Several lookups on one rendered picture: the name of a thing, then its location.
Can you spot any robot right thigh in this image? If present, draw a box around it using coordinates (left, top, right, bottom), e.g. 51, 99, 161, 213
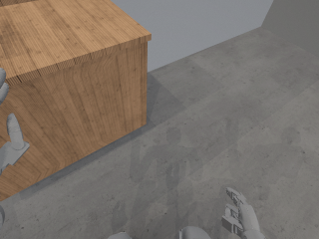
177, 226, 211, 239

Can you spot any robot right hand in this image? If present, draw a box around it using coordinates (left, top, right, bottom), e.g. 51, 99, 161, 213
221, 187, 260, 239

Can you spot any robot left hand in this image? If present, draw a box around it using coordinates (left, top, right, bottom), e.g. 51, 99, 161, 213
0, 68, 30, 175

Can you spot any counter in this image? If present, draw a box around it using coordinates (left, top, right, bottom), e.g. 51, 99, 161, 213
0, 0, 152, 201

